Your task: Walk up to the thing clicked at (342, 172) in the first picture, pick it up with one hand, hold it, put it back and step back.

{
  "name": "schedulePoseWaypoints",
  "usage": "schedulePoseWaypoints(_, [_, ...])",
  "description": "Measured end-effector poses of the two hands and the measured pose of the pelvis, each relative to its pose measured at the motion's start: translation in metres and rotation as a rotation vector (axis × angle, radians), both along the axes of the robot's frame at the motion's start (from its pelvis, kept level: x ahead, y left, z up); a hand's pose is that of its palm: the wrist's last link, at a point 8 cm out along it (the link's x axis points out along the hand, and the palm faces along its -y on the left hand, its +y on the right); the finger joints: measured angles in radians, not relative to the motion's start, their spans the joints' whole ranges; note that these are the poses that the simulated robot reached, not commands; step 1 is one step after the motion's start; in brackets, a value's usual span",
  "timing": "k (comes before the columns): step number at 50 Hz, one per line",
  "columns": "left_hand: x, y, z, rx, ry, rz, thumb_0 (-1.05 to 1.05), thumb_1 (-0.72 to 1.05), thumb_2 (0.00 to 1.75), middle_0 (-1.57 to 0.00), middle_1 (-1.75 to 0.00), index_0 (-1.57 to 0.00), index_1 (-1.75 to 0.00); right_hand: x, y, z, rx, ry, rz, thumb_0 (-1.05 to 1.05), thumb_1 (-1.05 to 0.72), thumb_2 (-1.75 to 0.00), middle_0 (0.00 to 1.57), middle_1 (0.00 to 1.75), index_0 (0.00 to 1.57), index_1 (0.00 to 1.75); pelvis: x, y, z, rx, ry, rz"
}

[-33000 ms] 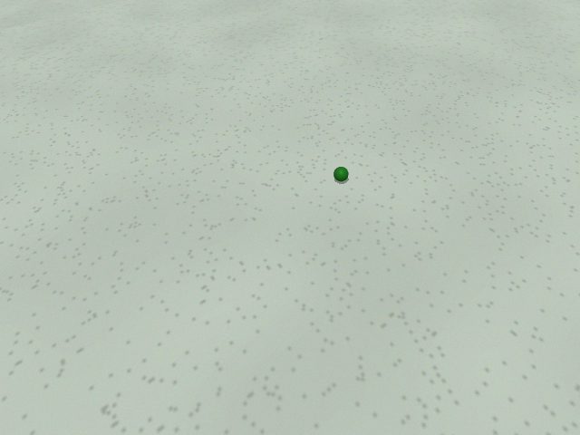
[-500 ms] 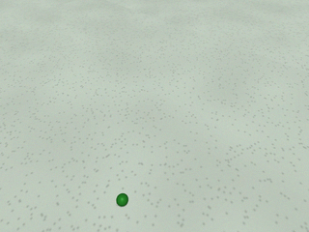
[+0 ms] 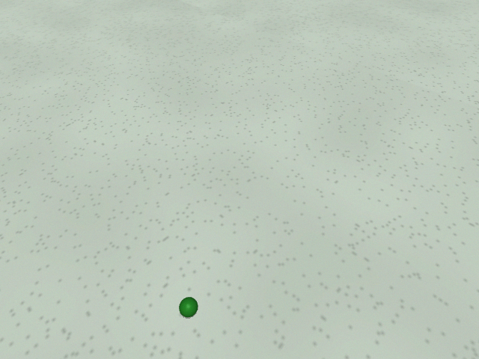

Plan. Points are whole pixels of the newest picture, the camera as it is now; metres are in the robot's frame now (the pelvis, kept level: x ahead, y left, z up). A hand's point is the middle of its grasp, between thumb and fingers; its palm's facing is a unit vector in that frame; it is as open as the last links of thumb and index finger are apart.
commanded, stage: stand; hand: left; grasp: from above
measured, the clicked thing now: (188, 307) +0.44 +0.26 -0.75
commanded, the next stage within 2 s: step back in 0.10 s
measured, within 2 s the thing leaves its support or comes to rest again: neither
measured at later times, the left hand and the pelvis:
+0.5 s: hand out of the picture +0.10 +0.31 -0.17, palm faces -0.01 -0.93 -0.38, open 7.4 cm; pelvis -0.06 +0.04 -0.02, yaw +0 degrees
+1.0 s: hand out of the picture -0.06 +0.28 -0.15, palm faces -0.04 -0.91 -0.42, open 7.4 cm; pelvis -0.17 +0.02 -0.02, yaw -3 degrees
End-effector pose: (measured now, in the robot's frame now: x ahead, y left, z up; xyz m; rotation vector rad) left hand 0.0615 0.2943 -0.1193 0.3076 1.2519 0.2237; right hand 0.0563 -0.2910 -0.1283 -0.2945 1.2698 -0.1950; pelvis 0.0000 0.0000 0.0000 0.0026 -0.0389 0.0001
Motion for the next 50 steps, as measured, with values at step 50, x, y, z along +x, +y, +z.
schedulePoseWaypoints(50, [-0.13, 0.031, 0.011, 0.071, -0.098, -0.082, 0.01, 0.9, 0.9, -0.2, -0.3, -0.21, -0.3, -0.165, -0.003, -0.008, -0.056, -0.056, -0.021, 0.01, -0.9, -0.9, 0.21, 0.3, 0.21, 0.3, -0.173, 0.025, -0.016, 0.014, -0.001, -0.046])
